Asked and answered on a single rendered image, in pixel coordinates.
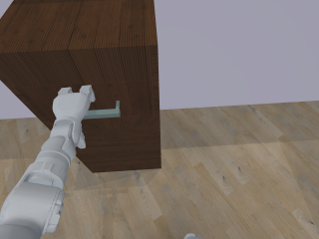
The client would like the handle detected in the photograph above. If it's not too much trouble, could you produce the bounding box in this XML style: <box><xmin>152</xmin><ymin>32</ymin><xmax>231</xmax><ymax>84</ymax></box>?
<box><xmin>83</xmin><ymin>101</ymin><xmax>121</xmax><ymax>120</ymax></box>

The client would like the robot left hand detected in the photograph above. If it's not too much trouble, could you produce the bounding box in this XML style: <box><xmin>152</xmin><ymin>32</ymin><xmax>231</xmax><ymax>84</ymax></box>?
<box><xmin>52</xmin><ymin>85</ymin><xmax>96</xmax><ymax>149</ymax></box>

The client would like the left robot forearm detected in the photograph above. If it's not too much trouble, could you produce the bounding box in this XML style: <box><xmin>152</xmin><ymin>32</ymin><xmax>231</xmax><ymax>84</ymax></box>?
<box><xmin>0</xmin><ymin>116</ymin><xmax>82</xmax><ymax>225</ymax></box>

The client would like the cabinet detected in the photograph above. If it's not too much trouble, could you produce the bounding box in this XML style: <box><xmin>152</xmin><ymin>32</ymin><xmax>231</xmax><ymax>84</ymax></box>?
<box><xmin>0</xmin><ymin>0</ymin><xmax>161</xmax><ymax>173</ymax></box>

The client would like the drawer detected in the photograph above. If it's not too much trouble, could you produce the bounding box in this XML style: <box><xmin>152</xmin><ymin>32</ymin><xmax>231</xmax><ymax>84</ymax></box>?
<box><xmin>17</xmin><ymin>80</ymin><xmax>154</xmax><ymax>120</ymax></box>

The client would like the left robot upper arm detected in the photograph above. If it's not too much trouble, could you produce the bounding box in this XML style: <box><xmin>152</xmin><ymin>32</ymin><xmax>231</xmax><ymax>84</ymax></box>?
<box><xmin>0</xmin><ymin>181</ymin><xmax>65</xmax><ymax>239</ymax></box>

